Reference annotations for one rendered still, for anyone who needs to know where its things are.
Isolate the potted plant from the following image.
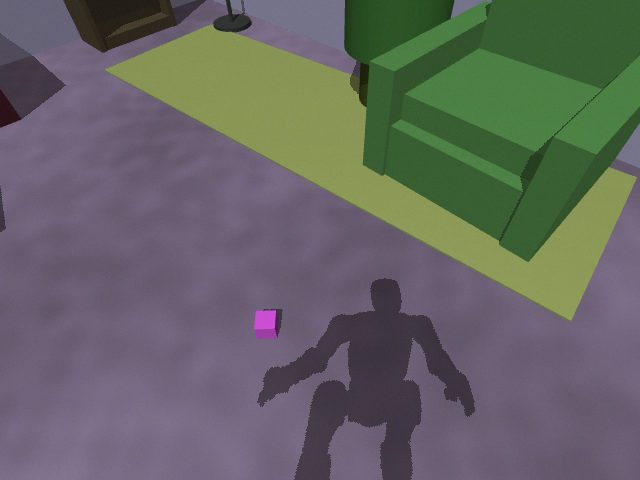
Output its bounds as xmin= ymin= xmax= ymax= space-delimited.
xmin=344 ymin=0 xmax=454 ymax=108

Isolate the armchair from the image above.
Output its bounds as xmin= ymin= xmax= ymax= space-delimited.
xmin=363 ymin=0 xmax=640 ymax=262

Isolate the cube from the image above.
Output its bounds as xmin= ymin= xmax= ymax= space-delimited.
xmin=254 ymin=310 xmax=278 ymax=339

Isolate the bookshelf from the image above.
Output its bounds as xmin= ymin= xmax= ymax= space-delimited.
xmin=63 ymin=0 xmax=177 ymax=53

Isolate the floor lamp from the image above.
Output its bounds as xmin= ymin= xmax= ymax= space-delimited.
xmin=213 ymin=0 xmax=251 ymax=33

